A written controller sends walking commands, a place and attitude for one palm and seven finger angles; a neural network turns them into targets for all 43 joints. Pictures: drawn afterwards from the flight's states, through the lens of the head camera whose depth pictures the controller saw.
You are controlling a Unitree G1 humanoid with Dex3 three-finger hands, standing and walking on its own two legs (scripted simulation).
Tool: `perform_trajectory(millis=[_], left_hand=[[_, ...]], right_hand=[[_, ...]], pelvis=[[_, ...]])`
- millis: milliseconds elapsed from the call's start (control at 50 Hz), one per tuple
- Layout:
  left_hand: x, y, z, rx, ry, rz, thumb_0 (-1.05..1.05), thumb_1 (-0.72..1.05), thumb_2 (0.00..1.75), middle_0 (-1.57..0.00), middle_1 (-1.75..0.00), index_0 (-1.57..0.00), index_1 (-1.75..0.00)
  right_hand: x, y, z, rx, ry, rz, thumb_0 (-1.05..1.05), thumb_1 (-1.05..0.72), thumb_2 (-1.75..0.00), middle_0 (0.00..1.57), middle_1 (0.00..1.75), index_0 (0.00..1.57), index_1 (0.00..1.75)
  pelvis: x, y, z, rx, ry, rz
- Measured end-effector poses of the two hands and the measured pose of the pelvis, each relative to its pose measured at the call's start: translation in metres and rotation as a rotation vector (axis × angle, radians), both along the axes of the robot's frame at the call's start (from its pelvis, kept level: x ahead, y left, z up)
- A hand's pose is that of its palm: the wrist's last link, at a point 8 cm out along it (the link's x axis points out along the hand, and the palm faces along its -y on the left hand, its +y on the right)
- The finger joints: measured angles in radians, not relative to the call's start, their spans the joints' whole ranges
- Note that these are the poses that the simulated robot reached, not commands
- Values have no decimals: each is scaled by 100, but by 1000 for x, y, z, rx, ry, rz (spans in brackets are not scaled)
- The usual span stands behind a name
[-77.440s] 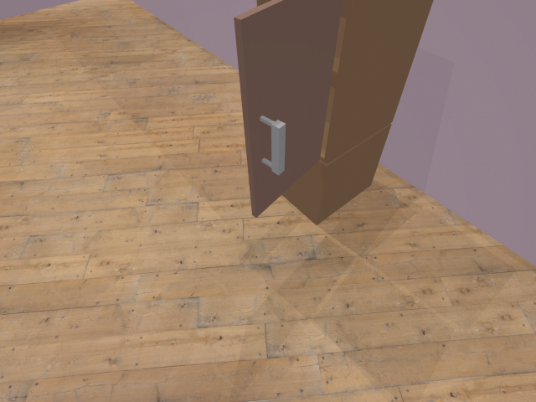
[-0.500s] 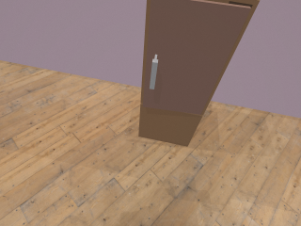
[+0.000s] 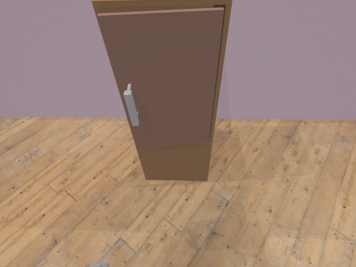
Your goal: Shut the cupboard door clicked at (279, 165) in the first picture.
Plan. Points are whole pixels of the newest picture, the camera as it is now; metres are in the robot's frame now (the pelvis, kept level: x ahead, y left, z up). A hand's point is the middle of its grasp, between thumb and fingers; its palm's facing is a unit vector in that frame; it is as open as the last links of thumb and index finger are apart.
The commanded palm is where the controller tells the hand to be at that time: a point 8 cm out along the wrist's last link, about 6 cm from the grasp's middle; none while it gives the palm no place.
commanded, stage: take the last steps up to it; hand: left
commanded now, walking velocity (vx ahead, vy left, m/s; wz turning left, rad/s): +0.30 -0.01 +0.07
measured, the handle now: (132, 105) +0.67 +0.17 -0.06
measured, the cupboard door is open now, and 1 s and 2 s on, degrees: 5 5 5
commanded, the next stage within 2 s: come to a stop and stand still in 0.36 s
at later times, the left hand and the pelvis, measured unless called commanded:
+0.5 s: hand out of the picture +0.07 +0.14 -0.19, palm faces +0.12 -0.99 -0.12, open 7.4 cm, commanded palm none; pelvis +0.17 +0.00 -0.01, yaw +2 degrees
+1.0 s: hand (128, 226) +0.26 +0.15 -0.16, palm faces +0.04 -0.96 -0.28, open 7.3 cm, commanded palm none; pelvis +0.21 -0.04 +0.00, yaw +2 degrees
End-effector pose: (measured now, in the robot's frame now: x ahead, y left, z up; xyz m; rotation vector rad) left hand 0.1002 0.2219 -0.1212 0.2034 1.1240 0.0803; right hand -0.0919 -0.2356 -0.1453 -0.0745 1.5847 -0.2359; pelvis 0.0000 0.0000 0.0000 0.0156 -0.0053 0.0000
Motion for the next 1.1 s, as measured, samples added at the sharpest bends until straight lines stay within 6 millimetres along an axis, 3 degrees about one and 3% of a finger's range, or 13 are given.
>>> perform_trajectory(millis=[100, 200, 340, 440, 480, 540, 660, 760, 840, 920, 1100], left_hand=[[-16, -4, 3, 33, 65, 96, -2, 95, 90, -20, -30, -21, -30], [-43, -16, -7, 18, 192, 150, -1, 94, 90, -20, -30, -20, -30], [-73, -43, -21, -61, 403, 219, 0, 92, 90, -20, -30, -20, -30], [-63, -45, -33, -106, 510, 246, 1, 91, 90, -20, -30, -20, -30], [-44, -39, -37, -106, 506, 239, 1, 91, 90, -20, -30, -20, -30], [0, -27, -38, -84, 435, 227, 1, 91, 90, -20, -30, -20, -30], [91, -10, -33, -44, 263, 183, 1, 91, 90, -20, -30, -20, -30], [135, -1, -27, 13, 197, 154, 1, 92, 90, -20, -30, -20, -30], [153, -5, -23, 65, 157, 139, 1, 92, 90, -20, -30, -20, -30], [158, -15, -14, 86, 154, 106, 1, 91, 90, -20, -30, -20, -30], [143, -19, -8, 50, 119, 140, 1, 91, 90, -20, -30, -21, -30]], right_hand=[[94, -18, 5, 0, -159, 66, 0, -91, -90, 20, 29, 20, 30], [189, -21, 5, 4, -289, 132, 0, -91, -90, 20, 29, 20, 30], [310, -4, 10, 14, -418, 224, 0, -91, -90, 20, 29, 20, 30], [372, 15, 6, -8, -487, 265, 0, -91, -90, 20, 29, 20, 30], [377, 19, 6, -18, -486, 261, 0, -91, -90, 20, 29, 20, 30], [367, 21, 7, -27, -414, 250, 0, -91, -90, 20, 29, 20, 30], [348, 2, 10, -68, -267, 221, -1, -94, -90, 20, 29, 20, 30], [342, -14, 7, -57, -222, 182, -1, -92, -90, 20, 29, 20, 30], [346, -33, -4, -37, -222, 154, 0, -91, -90, 20, 29, 20, 30], [351, -48, -7, -31, -239, 127, 0, -91, -90, 20, 29, 20, 30], [359, -47, 8, -39, -270, 181, 0, -91, -90, 20, 29, 20, 30]], pelvis=[[30, -17, 8, -10, 6, 25], [62, -25, 6, -33, 6, 37], [115, -20, -2, -39, 1, 34], [158, -5, -15, -34, -11, 34], [169, -1, -15, -24, -19, 34], [181, 1, -9, -15, -25, 36], [196, -2, -1, -21, -20, 45], [206, -19, -2, -25, -11, 42], [212, -38, -8, -7, 2, 30], [211, -45, -6, -7, 3, 35], [197, -37, 3, 12, 2, 50]])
